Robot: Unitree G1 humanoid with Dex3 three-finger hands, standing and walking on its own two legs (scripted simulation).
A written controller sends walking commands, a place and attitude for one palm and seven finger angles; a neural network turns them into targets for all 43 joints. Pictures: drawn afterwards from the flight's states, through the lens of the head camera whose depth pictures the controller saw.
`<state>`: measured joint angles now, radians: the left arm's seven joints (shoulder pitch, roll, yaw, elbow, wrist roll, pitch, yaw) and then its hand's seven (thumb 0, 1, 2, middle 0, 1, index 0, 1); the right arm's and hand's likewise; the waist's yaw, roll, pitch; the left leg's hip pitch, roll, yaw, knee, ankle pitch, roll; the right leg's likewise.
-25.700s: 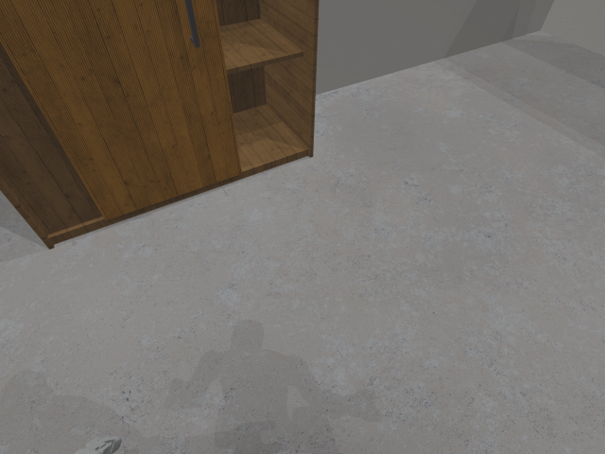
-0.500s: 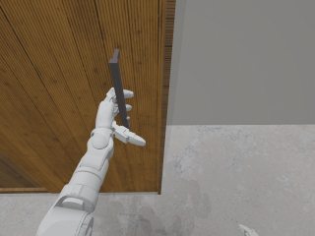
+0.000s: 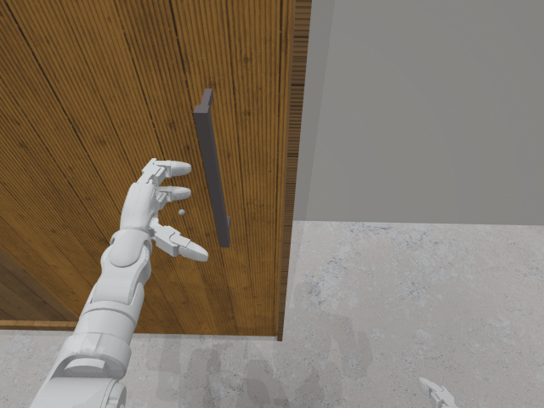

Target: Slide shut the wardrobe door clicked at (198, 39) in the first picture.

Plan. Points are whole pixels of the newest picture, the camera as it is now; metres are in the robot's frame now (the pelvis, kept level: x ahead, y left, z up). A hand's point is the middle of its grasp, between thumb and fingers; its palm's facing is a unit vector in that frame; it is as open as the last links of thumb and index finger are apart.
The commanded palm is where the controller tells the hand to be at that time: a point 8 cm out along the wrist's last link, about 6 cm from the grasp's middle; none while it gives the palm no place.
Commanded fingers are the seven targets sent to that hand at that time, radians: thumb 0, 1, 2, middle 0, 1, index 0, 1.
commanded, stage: slip the hand off the handle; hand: left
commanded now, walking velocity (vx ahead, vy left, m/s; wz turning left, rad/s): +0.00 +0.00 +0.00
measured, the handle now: (217, 181) +0.44 +0.11 +0.10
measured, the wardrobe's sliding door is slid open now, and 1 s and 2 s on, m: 0.00 0.00 0.00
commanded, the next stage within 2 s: draw the hand back to the body in 0.68 s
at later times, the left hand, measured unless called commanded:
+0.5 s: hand (164, 262) +0.29 +0.16 +0.08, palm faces +0.05 -0.98 -0.17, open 14.7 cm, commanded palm +0.26 +0.21 +0.09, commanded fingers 0.00 -0.55 0.20 -0.25 -1.15 -0.25 -1.15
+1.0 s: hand (142, 278) +0.26 +0.18 +0.10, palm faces +0.05 -1.00 -0.04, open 14.7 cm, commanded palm +0.22 +0.23 +0.11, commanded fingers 0.00 -0.55 0.20 -0.25 -1.15 -0.25 -1.15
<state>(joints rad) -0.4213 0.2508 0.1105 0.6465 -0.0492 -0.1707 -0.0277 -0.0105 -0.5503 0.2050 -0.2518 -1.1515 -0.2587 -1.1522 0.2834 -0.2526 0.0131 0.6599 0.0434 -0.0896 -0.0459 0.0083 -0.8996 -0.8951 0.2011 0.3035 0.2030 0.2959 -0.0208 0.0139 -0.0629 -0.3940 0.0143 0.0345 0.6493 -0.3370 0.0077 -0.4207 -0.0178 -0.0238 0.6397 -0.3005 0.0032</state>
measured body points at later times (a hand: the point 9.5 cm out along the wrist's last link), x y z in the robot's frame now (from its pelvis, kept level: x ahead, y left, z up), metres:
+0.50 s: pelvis +0.01 +0.00 +0.00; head +0.00 -0.02 +0.45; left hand +0.29 +0.22 +0.09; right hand +0.18 -0.24 -0.08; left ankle +0.00 +0.11 -0.72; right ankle +0.01 -0.12 -0.72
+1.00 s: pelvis +0.01 -0.01 +0.00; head -0.01 -0.02 +0.45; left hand +0.25 +0.23 +0.11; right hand +0.18 -0.23 -0.08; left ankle +0.00 +0.11 -0.72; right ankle +0.01 -0.12 -0.72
